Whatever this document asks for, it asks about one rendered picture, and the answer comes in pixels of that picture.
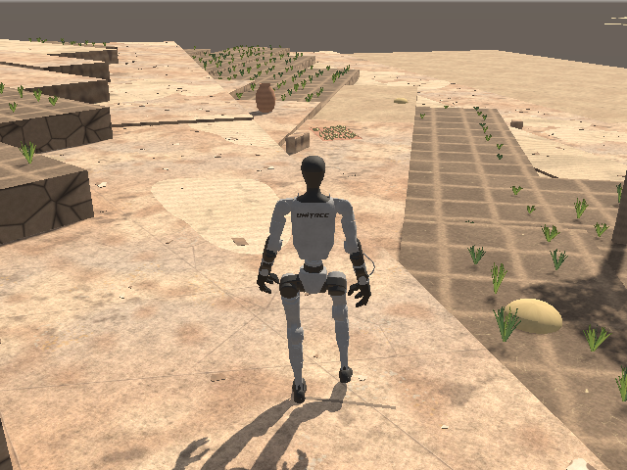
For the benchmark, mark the left robot hand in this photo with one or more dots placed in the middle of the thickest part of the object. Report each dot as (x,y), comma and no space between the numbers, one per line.
(268,279)

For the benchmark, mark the robot head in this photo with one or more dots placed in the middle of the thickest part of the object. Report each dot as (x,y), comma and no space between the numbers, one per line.
(313,170)

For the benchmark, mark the robot right upper arm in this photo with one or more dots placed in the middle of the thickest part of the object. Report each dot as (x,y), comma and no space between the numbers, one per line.
(345,208)

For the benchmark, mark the left robot shin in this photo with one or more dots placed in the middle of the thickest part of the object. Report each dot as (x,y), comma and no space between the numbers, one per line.
(296,359)

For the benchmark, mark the robot left forearm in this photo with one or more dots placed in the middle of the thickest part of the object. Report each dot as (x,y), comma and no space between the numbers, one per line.
(267,260)

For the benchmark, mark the robot left upper arm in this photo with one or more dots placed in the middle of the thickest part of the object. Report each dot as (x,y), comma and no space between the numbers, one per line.
(282,207)

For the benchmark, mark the right robot hand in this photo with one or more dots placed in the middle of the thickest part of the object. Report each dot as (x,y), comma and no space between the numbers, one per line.
(365,292)

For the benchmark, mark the robot right forearm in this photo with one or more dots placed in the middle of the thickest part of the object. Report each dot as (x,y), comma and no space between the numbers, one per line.
(359,265)

